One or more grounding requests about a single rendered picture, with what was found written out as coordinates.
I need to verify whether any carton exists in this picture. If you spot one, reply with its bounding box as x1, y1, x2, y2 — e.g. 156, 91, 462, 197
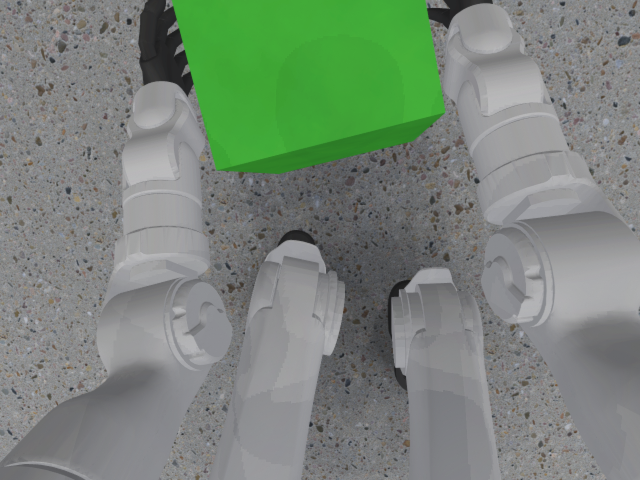
172, 0, 446, 174

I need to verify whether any robot right thigh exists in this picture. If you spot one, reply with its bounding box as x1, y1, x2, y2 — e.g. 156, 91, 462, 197
391, 283, 501, 480

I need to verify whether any robot right hand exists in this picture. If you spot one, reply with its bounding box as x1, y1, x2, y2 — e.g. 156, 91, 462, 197
427, 0, 493, 29

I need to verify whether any left robot upper arm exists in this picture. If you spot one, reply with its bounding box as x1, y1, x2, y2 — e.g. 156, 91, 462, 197
0, 276, 232, 480

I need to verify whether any right robot upper arm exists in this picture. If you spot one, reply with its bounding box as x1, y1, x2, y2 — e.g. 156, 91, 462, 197
481, 211, 640, 480

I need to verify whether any robot left hand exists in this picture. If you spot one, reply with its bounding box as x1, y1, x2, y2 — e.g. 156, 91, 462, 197
138, 0, 194, 97

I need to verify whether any robot left foot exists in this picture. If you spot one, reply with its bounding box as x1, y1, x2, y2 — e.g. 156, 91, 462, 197
277, 230, 315, 247

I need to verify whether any robot right forearm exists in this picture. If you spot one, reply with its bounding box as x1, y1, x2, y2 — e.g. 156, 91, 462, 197
443, 3, 640, 245

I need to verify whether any robot left forearm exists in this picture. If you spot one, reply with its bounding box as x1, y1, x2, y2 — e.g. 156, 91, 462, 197
97, 81, 210, 358

